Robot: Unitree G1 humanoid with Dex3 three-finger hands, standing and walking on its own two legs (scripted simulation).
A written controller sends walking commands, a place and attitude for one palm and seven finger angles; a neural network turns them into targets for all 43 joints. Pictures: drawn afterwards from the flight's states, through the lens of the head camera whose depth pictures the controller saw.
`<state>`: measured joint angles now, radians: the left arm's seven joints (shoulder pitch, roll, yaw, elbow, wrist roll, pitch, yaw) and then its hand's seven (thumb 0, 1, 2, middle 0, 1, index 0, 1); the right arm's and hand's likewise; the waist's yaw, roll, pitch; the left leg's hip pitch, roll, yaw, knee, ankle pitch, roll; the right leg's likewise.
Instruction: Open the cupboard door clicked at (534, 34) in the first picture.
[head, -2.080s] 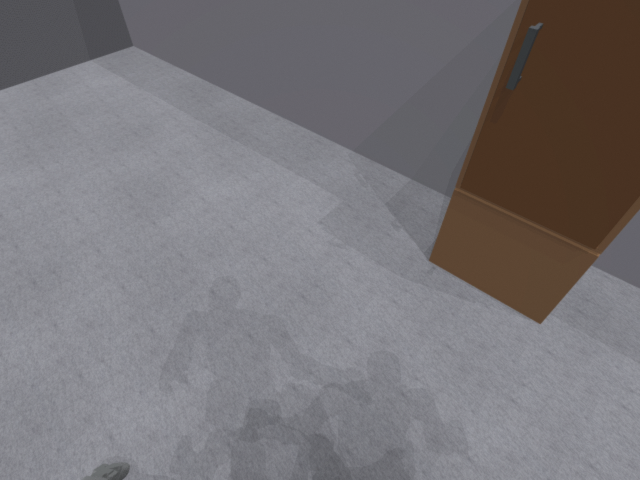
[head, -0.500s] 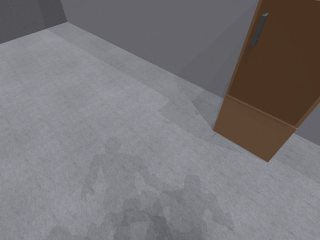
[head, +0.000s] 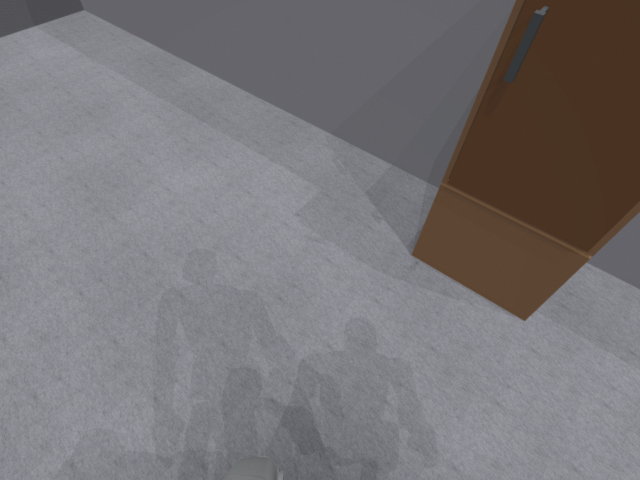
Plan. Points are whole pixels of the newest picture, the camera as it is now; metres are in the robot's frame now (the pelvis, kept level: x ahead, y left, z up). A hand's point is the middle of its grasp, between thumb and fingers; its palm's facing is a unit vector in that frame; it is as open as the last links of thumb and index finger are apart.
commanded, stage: turn to face it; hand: left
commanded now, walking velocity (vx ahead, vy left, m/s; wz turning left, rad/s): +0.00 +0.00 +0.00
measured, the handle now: (526, 45) +0.94 -0.32 +0.11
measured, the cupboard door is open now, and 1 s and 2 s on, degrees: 0 0 0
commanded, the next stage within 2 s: take the last steps up to it in 0.80 s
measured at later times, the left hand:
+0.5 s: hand (187, 373) +0.27 +0.24 -0.15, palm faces -0.23 -0.95 -0.23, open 7.4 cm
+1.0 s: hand (226, 370) +0.29 +0.18 -0.17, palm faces -0.42 -0.89 -0.19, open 7.3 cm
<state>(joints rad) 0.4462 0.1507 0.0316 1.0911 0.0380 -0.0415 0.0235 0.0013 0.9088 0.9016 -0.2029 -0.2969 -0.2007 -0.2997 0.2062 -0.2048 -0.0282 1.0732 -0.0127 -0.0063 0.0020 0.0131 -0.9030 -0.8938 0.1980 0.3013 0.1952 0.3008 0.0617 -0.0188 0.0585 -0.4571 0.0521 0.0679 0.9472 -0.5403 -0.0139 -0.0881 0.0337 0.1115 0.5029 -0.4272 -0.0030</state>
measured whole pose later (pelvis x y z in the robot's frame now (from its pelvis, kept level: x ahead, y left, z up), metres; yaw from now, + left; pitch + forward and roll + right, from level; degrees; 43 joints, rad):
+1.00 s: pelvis +0.13 +0.05 +0.00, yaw -27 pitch +0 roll -2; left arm 0.19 0.19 0.06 0.96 0.03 0.04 0.01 0.00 0.91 0.90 -0.20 -0.30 -0.20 -0.30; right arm 0.23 -0.18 -0.04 0.97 -0.02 0.01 -0.02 0.01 -0.90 -0.89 0.20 0.30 0.19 0.30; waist -0.01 -0.01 0.04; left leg -0.32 0.08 0.08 0.69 -0.36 -0.06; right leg -0.30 0.00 -0.03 0.56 -0.26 0.01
